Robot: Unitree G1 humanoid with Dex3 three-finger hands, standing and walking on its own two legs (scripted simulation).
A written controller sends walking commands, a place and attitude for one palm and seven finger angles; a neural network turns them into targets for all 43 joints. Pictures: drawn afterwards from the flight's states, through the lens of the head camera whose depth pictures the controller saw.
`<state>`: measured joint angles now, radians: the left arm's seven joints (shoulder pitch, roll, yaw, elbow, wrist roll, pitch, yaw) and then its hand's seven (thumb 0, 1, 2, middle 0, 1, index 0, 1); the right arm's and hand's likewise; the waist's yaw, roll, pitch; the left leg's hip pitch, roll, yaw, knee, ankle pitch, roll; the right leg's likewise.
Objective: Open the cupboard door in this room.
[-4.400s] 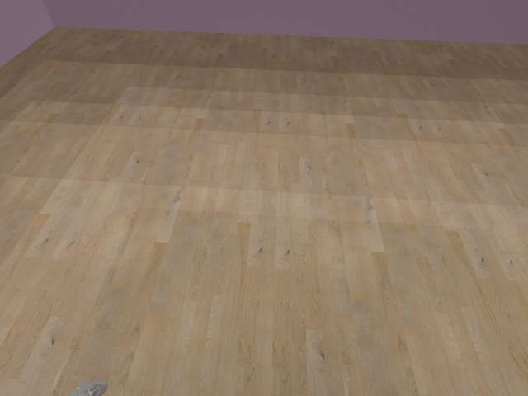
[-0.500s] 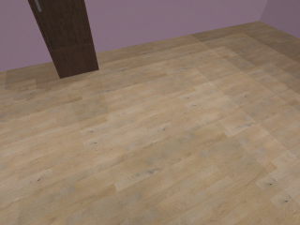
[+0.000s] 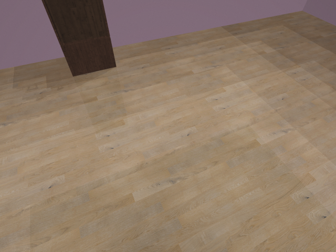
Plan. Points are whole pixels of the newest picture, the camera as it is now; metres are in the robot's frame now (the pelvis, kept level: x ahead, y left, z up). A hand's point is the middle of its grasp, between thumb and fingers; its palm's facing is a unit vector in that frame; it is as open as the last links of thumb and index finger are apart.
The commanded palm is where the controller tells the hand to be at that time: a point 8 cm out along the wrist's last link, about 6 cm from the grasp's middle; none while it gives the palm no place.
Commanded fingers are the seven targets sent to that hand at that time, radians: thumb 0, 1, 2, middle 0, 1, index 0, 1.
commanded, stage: turn or walk to find it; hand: left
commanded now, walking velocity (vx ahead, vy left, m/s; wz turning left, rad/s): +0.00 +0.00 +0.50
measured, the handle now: out of the picture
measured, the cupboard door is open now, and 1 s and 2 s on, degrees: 0 0 0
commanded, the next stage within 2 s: stand and wait in 0.22 s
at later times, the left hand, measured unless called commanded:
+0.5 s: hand out of the picture +0.06 +0.18 -0.15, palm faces +0.17 -0.95 -0.27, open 7.3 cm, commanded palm none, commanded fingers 0.00 0.90 0.90 -0.20 -0.30 -0.20 -0.30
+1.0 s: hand out of the picture -0.06 +0.14 -0.17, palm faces +0.26 -0.95 -0.17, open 7.3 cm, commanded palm none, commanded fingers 0.00 0.90 0.90 -0.20 -0.30 -0.20 -0.30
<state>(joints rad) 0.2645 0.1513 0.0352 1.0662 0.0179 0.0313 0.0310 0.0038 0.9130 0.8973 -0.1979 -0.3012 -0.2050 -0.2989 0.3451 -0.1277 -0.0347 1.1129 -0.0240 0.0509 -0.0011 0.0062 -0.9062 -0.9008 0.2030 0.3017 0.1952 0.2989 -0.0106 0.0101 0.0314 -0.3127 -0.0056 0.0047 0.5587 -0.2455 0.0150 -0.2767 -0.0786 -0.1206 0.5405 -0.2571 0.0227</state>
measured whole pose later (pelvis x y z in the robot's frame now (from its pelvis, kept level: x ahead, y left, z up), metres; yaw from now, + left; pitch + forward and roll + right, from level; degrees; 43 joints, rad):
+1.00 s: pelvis -0.01 -0.02 +0.01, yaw +12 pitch -2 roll +0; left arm 0.30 0.15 0.00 1.14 0.01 0.02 0.02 0.01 0.91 0.90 -0.20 -0.30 -0.21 -0.30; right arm 0.20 -0.16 -0.01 1.14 -0.01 0.02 -0.03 0.01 -0.92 -0.90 0.20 0.30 0.19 0.30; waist 0.02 -0.02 0.04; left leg -0.18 0.01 0.00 0.46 -0.26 -0.01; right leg -0.16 -0.01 -0.07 0.46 -0.28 -0.01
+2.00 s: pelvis -0.02 +0.00 +0.00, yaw +24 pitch +0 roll -1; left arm 0.40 0.14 0.03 1.13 0.03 -0.03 0.00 0.00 0.91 0.90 -0.20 -0.30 -0.21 -0.30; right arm 0.31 -0.20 -0.04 1.11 -0.03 0.01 0.01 0.01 -0.91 -0.90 0.20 0.30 0.19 0.30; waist 0.03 0.00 0.00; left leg -0.27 0.05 0.07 0.62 -0.40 0.00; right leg -0.12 -0.01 -0.06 0.45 -0.34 0.00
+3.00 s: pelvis +0.16 +0.10 +0.00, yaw +27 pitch +0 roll +0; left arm 0.29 0.20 0.02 1.11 0.01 0.02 0.03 0.00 0.92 0.90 -0.20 -0.30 -0.20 -0.30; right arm 0.23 -0.17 -0.03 1.09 -0.02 0.01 -0.02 0.01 -0.93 -0.90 0.20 0.30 0.20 0.30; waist 0.02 -0.01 0.04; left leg -0.16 0.00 0.07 0.49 -0.32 0.02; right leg -0.25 -0.11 -0.15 0.51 -0.24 0.03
